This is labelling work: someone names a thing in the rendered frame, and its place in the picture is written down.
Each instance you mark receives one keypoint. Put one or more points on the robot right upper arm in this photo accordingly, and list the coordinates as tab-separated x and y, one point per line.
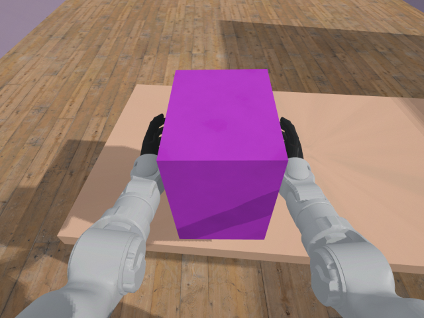
355	279

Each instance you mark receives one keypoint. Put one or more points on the left robot forearm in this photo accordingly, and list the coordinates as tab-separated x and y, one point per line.
135	208

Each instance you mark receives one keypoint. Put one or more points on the right robot hand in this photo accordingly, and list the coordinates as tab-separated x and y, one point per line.
291	139

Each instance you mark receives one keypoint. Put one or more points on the robot left upper arm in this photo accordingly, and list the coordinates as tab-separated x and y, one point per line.
105	266

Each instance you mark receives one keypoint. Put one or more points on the right robot forearm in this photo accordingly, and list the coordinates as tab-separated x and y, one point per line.
311	211

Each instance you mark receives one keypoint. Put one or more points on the table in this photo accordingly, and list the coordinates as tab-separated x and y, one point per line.
366	153

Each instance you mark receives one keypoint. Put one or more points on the left robot hand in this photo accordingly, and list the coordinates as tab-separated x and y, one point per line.
152	140

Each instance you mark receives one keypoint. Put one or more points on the carton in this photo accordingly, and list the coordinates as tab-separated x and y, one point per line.
222	156

